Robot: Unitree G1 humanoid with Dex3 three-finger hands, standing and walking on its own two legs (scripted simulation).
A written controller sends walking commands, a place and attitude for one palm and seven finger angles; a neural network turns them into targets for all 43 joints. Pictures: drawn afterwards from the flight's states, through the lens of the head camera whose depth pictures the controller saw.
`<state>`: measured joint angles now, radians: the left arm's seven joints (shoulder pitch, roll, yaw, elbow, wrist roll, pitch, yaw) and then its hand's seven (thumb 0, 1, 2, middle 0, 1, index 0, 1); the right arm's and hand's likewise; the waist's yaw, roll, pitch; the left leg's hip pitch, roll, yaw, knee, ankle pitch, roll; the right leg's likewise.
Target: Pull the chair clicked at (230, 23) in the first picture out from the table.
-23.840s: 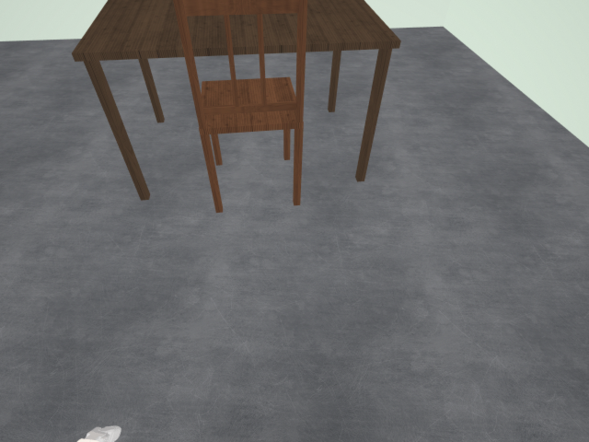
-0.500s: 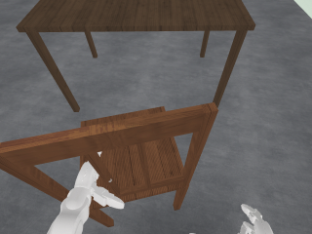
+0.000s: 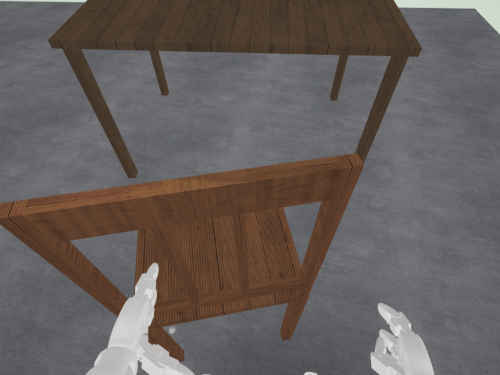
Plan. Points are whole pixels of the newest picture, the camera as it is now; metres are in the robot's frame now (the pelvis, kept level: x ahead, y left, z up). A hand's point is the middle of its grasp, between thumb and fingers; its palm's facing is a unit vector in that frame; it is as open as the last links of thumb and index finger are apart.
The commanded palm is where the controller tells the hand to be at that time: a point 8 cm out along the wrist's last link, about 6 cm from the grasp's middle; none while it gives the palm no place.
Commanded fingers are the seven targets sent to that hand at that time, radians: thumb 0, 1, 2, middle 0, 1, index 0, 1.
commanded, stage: draw the fingers out of the gap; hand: left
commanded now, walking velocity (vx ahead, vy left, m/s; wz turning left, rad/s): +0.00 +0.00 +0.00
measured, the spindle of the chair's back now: (180, 269) +0.29 +0.13 -0.02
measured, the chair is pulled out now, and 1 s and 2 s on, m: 0.63 0.63 0.64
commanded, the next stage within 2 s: draw the hand back to the body in 0.26 s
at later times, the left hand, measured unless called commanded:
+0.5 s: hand (162, 354) +0.16 +0.13 +0.00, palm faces +0.04 -1.00 -0.04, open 17.5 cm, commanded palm +0.14 +0.20 +0.02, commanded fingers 0.00 -0.55 0.20 0.00 0.00 0.00 0.00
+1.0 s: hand (108, 332) +0.17 +0.18 +0.09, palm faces +0.07 -0.96 -0.27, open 16.8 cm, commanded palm +0.14 +0.25 +0.11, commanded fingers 0.00 -0.12 0.41 -0.06 -0.09 -0.06 -0.09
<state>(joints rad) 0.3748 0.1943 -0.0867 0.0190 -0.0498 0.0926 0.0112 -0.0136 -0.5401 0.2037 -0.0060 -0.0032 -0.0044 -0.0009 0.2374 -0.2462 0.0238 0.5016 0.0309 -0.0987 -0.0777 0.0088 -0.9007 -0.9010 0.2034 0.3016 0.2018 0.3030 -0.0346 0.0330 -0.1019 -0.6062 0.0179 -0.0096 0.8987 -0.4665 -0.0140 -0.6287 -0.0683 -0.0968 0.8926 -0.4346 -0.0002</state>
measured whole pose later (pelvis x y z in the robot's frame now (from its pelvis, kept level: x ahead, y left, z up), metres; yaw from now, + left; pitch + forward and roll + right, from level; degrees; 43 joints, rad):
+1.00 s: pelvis +0.01 +0.00 +0.01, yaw +0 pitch +6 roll -1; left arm 0.70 0.30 0.07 -0.42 -0.12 -0.12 -0.01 -0.01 -0.41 0.27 -0.12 -0.07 -0.02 -0.03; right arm 0.21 -0.20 -0.01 0.54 0.06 -0.11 -0.11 0.01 -0.90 -0.90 0.20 0.30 0.20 0.30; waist 0.02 0.06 -0.10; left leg -0.51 0.04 -0.01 0.88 -0.48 -0.02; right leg -0.52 -0.05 -0.10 0.85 -0.44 0.00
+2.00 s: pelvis +0.03 -0.02 +0.04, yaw -1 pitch -4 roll +0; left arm 0.61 0.43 0.16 -0.37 -0.06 0.16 0.12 0.01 0.89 0.90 -0.28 -0.34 -0.41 -0.36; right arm 0.17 -0.24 0.03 0.68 0.03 -0.22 -0.08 0.01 -0.90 -0.90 0.20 0.30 0.20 0.30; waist 0.06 0.09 0.06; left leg -0.09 0.05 0.00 0.48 -0.33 -0.05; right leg -0.13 -0.02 -0.11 0.52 -0.32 -0.02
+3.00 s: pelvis -0.13 +0.04 +0.04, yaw -2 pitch +5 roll -4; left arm 0.60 0.50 0.54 -0.66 -0.05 -0.23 0.19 0.01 0.89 0.90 -0.21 -0.30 -0.21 -0.30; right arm 0.21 -0.16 0.01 0.65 0.00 -0.17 -0.06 0.01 -0.90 -0.90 0.20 0.30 0.20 0.30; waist 0.03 0.01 0.01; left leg -0.48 0.05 0.02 0.46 -0.06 0.04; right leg -0.21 -0.01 -0.02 0.74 -0.48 0.01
